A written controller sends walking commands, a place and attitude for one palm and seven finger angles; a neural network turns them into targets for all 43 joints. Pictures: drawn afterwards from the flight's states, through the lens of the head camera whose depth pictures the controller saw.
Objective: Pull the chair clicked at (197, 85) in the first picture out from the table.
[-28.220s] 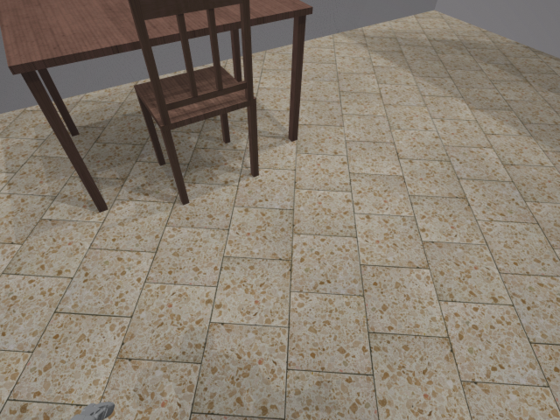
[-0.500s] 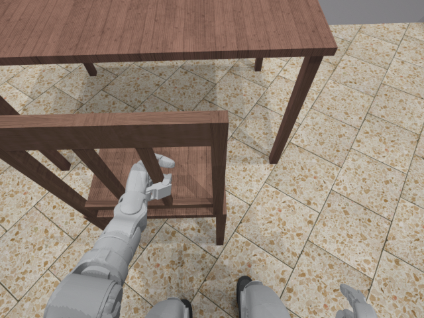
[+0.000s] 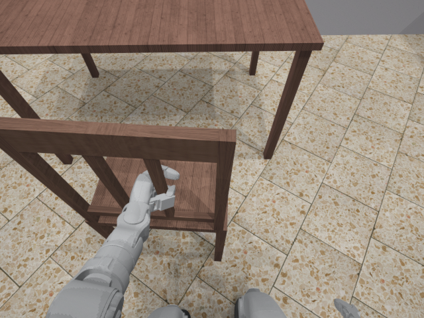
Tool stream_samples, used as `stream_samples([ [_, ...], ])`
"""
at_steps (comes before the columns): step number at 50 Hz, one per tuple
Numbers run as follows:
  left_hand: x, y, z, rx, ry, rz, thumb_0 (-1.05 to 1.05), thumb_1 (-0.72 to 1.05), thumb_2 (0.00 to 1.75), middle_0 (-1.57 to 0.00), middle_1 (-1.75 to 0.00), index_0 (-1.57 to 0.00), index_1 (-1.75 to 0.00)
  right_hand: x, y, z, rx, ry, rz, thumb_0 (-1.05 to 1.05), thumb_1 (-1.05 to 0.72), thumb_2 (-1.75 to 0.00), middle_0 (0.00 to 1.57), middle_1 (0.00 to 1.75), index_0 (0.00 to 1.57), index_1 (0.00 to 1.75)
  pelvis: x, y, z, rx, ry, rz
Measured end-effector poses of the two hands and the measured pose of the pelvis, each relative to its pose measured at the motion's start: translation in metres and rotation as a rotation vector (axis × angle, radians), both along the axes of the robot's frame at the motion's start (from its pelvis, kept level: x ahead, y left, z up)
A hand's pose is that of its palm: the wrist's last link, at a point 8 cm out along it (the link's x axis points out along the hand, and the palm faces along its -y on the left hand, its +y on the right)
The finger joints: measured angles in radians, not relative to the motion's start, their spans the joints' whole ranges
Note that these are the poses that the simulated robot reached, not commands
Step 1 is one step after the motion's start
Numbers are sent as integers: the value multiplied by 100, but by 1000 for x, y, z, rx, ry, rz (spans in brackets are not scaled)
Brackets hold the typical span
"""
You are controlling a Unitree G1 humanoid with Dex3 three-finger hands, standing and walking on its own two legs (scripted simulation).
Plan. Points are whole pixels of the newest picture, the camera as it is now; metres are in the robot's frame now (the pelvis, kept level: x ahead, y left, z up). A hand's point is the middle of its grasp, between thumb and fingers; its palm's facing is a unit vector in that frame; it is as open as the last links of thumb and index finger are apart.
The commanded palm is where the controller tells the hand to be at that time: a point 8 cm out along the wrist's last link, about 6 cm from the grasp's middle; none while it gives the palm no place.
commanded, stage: step backward, pulling the chair out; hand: left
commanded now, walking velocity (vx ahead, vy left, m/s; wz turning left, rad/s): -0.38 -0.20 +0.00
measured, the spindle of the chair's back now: (114, 187) +0.39 +0.23 -0.07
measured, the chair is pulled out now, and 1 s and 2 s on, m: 0.36 0.61 0.62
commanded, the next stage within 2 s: stop walking, hand still on the chair in 0.58 s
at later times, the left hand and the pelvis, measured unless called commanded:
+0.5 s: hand (180, 250) +0.24 +0.07 -0.06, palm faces -0.08 -0.98 -0.17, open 5.3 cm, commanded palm +0.23 +0.12 -0.05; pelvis -0.12 -0.02 +0.00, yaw +0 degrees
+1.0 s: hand out of the picture +0.11 +0.07 -0.05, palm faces -0.10 -0.98 -0.15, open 5.4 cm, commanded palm +0.10 +0.12 -0.04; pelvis -0.19 -0.03 +0.00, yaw -1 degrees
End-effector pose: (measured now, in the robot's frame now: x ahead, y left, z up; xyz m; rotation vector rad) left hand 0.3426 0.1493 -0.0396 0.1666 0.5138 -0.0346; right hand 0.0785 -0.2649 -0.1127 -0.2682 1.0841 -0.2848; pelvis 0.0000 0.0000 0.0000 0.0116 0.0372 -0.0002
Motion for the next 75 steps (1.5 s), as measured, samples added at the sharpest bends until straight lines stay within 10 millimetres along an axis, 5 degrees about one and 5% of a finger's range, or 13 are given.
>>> stream_samples([
  [9,-33,-5,1,36,-12,21,6,67,81,-35,-123,-50,-145,-49,9,-16,132,43,15,1,-91,-90,20,30,20,30,-40,-25,2,-23,11,-62],
  [16,-66,-20,2,47,0,53,5,67,78,-37,-120,-50,-145,-92,-23,-17,117,36,-72,1,-91,-89,20,30,21,30,-80,-40,5,-20,0,-65],
  [24,-109,-31,2,25,9,1,4,69,77,-32,-125,-50,-145,-117,-51,-3,-38,21,-44,1,-91,-90,20,30,20,30,-111,-23,2,-7,15,1],
  [29,-136,-30,3,13,16,-15,4,70,77,-28,-126,-50,-145,-127,-37,7,-22,-17,-13,1,-91,-90,19,30,20,30,-139,-22,3,11,-11,-26],
  [38,-190,-31,4,14,22,14,6,69,79,-31,-122,-50,-145,-159,-7,-11,124,-66,-16,1,-91,-90,20,30,20,30,-177,-35,-1,-10,-44,-24],
  [47,-237,-31,4,11,37,-16,7,69,80,-31,-124,-50,-145,-194,-2,-6,87,-63,-12,1,-91,-90,20,30,20,30,-188,-25,3,-3,-73,-26],
  [55,-258,-32,4,9,34,-19,7,68,81,-32,-126,-50,-145,-181,-4,-5,94,-81,22,1,-91,-90,20,30,20,30,-177,-31,4,5,-94,-9],
  [75,-256,-31,4,5,46,-52,7,68,83,-29,-130,-50,-145,-86,19,22,104,-242,86,1,-91,-90,20,30,20,30,-137,-19,13,5,-59,-25],
])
